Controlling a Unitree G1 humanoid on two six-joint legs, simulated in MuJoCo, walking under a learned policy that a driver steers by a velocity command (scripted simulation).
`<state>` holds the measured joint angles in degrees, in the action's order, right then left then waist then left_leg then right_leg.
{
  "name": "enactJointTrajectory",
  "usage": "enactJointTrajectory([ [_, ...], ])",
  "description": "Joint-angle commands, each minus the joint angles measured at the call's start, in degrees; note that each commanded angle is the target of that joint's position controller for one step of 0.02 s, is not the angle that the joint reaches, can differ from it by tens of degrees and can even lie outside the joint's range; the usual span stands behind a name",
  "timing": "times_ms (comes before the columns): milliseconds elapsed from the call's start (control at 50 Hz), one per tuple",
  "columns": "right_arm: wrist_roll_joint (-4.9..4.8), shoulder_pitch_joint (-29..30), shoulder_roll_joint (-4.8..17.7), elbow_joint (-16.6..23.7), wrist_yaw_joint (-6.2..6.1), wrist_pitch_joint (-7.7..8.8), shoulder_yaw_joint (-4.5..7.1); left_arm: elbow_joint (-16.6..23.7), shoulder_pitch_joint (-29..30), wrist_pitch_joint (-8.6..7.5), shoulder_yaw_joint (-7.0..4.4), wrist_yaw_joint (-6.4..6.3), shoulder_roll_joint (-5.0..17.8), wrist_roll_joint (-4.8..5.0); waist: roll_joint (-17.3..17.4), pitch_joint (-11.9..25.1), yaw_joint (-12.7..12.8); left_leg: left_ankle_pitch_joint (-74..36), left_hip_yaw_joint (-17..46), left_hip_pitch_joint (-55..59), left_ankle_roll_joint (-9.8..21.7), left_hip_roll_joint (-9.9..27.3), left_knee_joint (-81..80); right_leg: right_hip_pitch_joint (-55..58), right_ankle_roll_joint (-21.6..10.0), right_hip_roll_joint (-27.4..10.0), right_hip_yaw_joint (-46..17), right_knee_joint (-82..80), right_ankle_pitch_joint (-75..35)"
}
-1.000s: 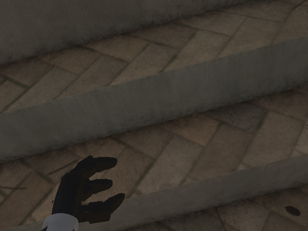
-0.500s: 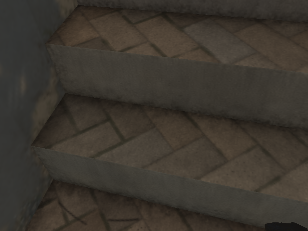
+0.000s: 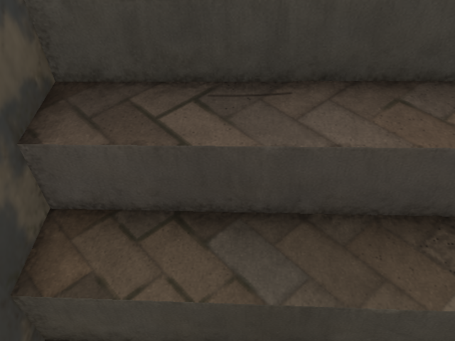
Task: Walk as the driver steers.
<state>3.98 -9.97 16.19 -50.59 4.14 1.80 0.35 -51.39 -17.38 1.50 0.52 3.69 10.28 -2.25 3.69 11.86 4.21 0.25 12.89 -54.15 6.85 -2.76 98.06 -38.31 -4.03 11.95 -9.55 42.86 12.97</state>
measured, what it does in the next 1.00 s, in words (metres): climbs, turning right: left foot 0.21 m higher, then right foot 0.21 m lower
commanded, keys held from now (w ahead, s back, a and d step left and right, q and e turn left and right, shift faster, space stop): e+shift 0.12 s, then shift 0.74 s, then w+shift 0.14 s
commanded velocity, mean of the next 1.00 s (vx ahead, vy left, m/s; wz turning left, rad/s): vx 0.07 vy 0.00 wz -0.31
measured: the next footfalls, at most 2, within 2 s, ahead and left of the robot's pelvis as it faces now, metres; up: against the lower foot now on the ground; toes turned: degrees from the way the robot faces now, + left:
left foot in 0.42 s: +0.25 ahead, +0.32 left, +0.21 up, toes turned -10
right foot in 0.84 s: +0.05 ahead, +0.20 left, +0.00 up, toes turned -18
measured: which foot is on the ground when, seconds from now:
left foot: up 0.00-0.40, down 0.42-0.84, up 0.86-1.00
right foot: down 0.00-0.44, up 0.46-0.82, down 0.84-1.00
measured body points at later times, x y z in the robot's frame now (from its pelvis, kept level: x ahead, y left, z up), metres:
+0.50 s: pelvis +0.11 +0.20 +0.04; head +0.12 +0.21 +0.49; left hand +0.27 +0.48 -0.07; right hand +0.34 -0.06 +0.06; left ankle +0.22 +0.33 -0.50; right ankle +0.05 -0.06 -0.63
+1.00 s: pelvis +0.02 +0.26 +0.02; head -0.01 +0.26 +0.47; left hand +0.16 +0.47 -0.10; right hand +0.09 +0.02 -0.09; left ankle +0.05 +0.36 -0.39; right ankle +0.02 +0.21 -0.70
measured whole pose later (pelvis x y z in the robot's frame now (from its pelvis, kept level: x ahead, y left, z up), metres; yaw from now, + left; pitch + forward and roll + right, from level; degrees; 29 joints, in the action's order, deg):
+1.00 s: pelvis +0.02 +0.26 +0.02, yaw -16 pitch -1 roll +0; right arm -0.8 -15.0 6.5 -38.7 -6.8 -4.8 -1.4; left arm -43.5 -19.0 1.5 1.1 0.0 12.0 -2.4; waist 0.2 3.7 0.9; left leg 23.1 -2.4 -56.8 -4.0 -2.9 124.7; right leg -16.4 -7.0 6.0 3.7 36.1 18.9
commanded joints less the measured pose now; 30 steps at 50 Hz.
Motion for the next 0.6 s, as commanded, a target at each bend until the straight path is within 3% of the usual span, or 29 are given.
enactJointTrajectory([
  [20,-1.8,6.93,1.11,9.34,-4.06,0.66,-0.32,4.66,7.53,-5.8,-1.54,0.61,4.51,-0.34,-2.62,0.85,-5.19,12.85,-7.64,-7.84,-6.37,1.94,-0.62,6.77,-6.65,-8.7,-14.93,-17.77,-2.01],
  [40,-2.66,7.88,1.51,10.73,-3.48,0.08,-0.62,7.2,9.52,-5.67,-2.21,0.28,6.46,-0.73,-4.3,1.33,-5.01,13.89,-8.48,-0.78,-7.51,1.13,1.12,-0.59,-5.83,-7.37,-14.57,-18.67,-2.0],
  [60,-3.03,3.81,1.74,10.08,-2.95,0.73,-0.26,10.3,12.12,-5.94,-2.6,-0.35,8.46,-0.68,-5.4,0.94,-6.54,12.45,-10.37,7.28,-9.12,1.15,-1.62,-5.64,-3.97,-6.22,-12.58,-20.32,-2.01],
  [80,-2.61,2.55,2.05,11.26,-2.66,1.12,0.41,11.49,10.01,-5.47,-2.49,-1.04,9.48,-1.23,-9.37,1.42,-5.61,13.93,-10.18,11.8,-10.01,-1.36,5.06,-7.88,-5.86,-6.06,-17.0,-21.69,-5.64],
  [100,-1.99,5.59,2.33,12.34,-2.31,1.4,1.03,11.05,6.16,-5.34,-2.9,-1.41,11.01,-0.95,-8.79,-1.99,-4.5,16.91,-8.85,4.85,-11.53,-2.77,12.65,-3.15,-8.77,-7.85,-22.98,-21.14,-3.45],
  [120,-2.03,8.69,3.06,13.73,-2.83,1.55,0.99,11.83,3.15,-5.45,-3.03,-1.67,10.98,-0.64,-9.3,-3.74,-2.52,18.69,-5.2,-4.93,-12.43,-3.02,17.1,5.45,-11.01,-10.73,-28.59,-19.23,-2.02],
  [160,-3.97,12.8,4.82,16.61,-5.21,2.41,1.02,11.81,-5.59,-6.85,-3.19,-2.17,10.42,0.58,-11.09,-3.88,1.13,25.59,-2.01,-20.44,-13.36,-3.08,25.83,26.06,-12.87,-17.13,-34.1,-13.11,-17.43],
  [180,-4.25,16.84,5.12,19.63,-5.68,2.52,0.3,12.76,-7.81,-7.55,-3.52,-2.64,10.09,0.57,-10.85,-2.51,3.62,30.75,-0.35,-26.11,-12.33,-2.54,27.01,34.01,-12.33,-19.58,-34.4,-10.22,-26.36],
  [200,-4.48,19.94,5.12,21.91,-6.18,2.69,-0.1,14.09,-9.07,-8.44,-3.49,-3.47,9.76,1.81,-11.1,-2.86,5.58,36.22,0.79,-29.68,-11.75,-1.72,25.47,39.6,-11.4,-21.65,-34.62,-8.11,-33.04],
  [220,-4.69,21.8,4.11,23.39,-6.02,2.61,-0.71,14.32,-10.19,-8.36,-3.39,-4.25,9.93,2.67,-11.69,-1.64,7.09,40.06,1.66,-32.29,-10.57,-1.13,24.41,42.89,-11.36,-23.69,-36.13,-7.65,-36.27],
  [240,-4.31,23.79,4.23,24.84,-5.69,2.57,-0.8,14.14,-12.29,-8.44,-3.19,-5.16,10.01,3.57,-11.58,-1.94,8.58,43.32,1.14,-33.49,-9.67,-0.6,23.96,43.43,-10.17,-24.65,-35.45,-8.26,-35.91],
  [260,-3.78,23.55,3.74,25.76,-5.59,2.16,-1.05,14.24,-13.56,-8.49,-3.56,-6.05,11.06,3.72,-12.88,-1.05,8.96,45.91,0.85,-33.33,-9.29,-1.01,26.26,43.15,-10.11,-24.95,-35.77,-8.92,-35.91],
  [280,-3.34,23.3,3.27,26.49,-5.11,2.06,-1.3,14.78,-12.79,-8.44,-3.71,-6.47,12.0,3.11,-12.76,-0.76,8.45,44.67,-0.04,-31.43,-8.73,-0.71,26.23,40.77,-9.06,-24.42,-34.45,-9.21,-34.81],
  [300,-4.06,24.76,3.84,28.52,-5.35,0.98,-0.99,14.89,-13.85,-8.23,-3.75,-6.93,12.31,2.8,-13.59,0.89,9.14,47.59,1.64,-29.21,-8.13,-0.54,27.86,36.21,-9.67,-25.94,-36.04,-9.12,-39.04],
  [320,-3.48,26.75,4.02,31.35,-5.34,0.24,-1.12,12.98,-15.95,-7.64,-3.51,-7.45,14.21,1.82,-12.9,-0.42,7.05,50.86,-0.03,-30.19,-7.01,0.85,24.93,34.57,-8.31,-23.89,-33.9,-8.55,-36.24],
  [360,-2.67,24.71,3.12,32.97,-3.94,0.08,-1.7,14.93,-11.71,-6.94,-4.77,-7.73,18.26,0.6,-13.63,2.16,3.69,45.19,-2.89,-23.91,-4.31,2.26,20.09,27.14,-5.74,-22.55,-31.63,-11.0,-36.47],
  [380,-3.46,23.84,1.67,36.91,-3.59,-0.33,-2.79,14.96,-7.98,-7.21,-5.51,-7.53,20.58,0.99,-9.12,0.35,-1.65,46.83,-0.14,-13.77,-2.77,4.83,0.25,18.72,-2.27,-22.67,-30.28,-15.98,-34.48],
  [400,-3.3,22.62,1.23,37.43,-1.07,-2.26,-2.7,18.19,3.59,-6.19,-6.16,-4.73,24.34,0.83,-4.16,1.73,-8.99,52.9,-10.48,14.6,-2.22,1.61,-15.14,-5.47,-6.88,-21.24,-28.76,-29.48,-21.23],
  [420,-6.1,15.81,1.89,37.12,0.06,-2.66,-0.77,17.53,8.2,-4.9,-6.57,-2.45,23.84,-1.65,-5.61,2.14,-14.77,41.11,-7.66,31.78,-2.29,-0.06,-26.13,-14.25,-6.36,-19.1,-30.06,-28.13,-15.81],
  [440,-6.4,2.03,2.53,30.59,-0.02,-1.81,0.92,17.83,14.47,-5.07,-6.25,-0.44,19.25,-3.24,-9.37,3.3,-20.31,27.08,1.85,41.53,-3.71,0.45,-34.23,-10.02,-1.06,-16.26,-21.01,-19.35,-17.0],
  [460,-2.02,-10.67,14.09,25.24,-1.63,-0.71,3.4,21.75,13.73,-4.11,-4.46,1.97,9.61,-3.69,20.11,11.98,-18.54,7.62,46.33,47.17,14.79,16.98,-48.07,-19.83,5.89,-2.59,-17.09,-0.1,5.62],
  [480,0.65,-15.92,12.77,21.14,1.02,-1.01,4.88,16.51,2.92,-3.23,-5.69,0.38,9.84,2.34,20.49,10.24,-16.86,0.19,46.19,39.64,14.95,20.28,-50.54,-11.19,7.27,-2.93,-21.47,29.46,5.47],
  [500,-0.87,-9.47,14.84,20.47,2.91,-0.73,4.59,16.99,-2.69,-3.09,-6.01,-0.32,9.66,3.67,25.29,5.44,-7.8,8.25,36.66,33.92,12.37,18.49,-50.93,-18.24,7.02,0.02,-21.14,52.37,6.79],
  [520,-1.83,-2.91,11.67,21.29,3.34,-0.53,2.59,16.06,-6.21,-2.73,-6.96,-0.39,11.44,4.21,21.83,5.38,-3.43,12.32,24.67,33.98,6.62,14.79,-46.7,-21.92,7.94,-0.88,-17.21,64.87,7.36],
  [540,-3.72,6.95,7.19,24.3,2.54,-0.67,0.21,14.91,-9.64,-2.84,-7.15,-1.37,11.38,2.85,13.78,3.74,1.6,3.51,9.99,30.08,0.54,12.42,-38.17,-19.67,7.21,-2.35,-10.38,64.66,7.39],
  [560,-4.45,18.61,3.96,28.18,0.72,-0.65,-1.19,14.54,-11.58,-2.85,-6.19,-2.09,13.26,1.91,4.48,0.19,4.86,19.09,3.68,12.26,-1.59,11.71,-35.91,-9.43,8.3,-3.39,-1.57,65.21,2.25],
  [580,-4.63,19.86,0.3,27.89,-0.98,-0.68,-1.81,13.57,-11.27,-2.83,-4.77,-1.73,12.28,2.31,-1.82,-3.4,4.25,34.68,-2.66,1.9,-3.1,8.11,-37.37,-1.32,7.91,-4.6,5.06,61.25,-1.39],
  [600,-5.01,18.19,-0.35,29.27,-2.84,-0.24,-1.71,12.71,-12.01,-2.69,-4.04,-0.71,13.13,2.7,-1.36,-5.53,2.99,34.8,-3.31,-2.59,-3.54,8.28,-41.14,1.95,9.28,-5.11,7.33,62.39,-3.39],
])
Keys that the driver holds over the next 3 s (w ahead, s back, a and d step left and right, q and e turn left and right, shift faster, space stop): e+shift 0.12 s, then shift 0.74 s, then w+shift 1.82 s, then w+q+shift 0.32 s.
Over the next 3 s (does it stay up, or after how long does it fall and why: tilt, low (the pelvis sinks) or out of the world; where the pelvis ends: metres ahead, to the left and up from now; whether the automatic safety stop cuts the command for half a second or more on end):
stays up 0.43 -0.04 0.27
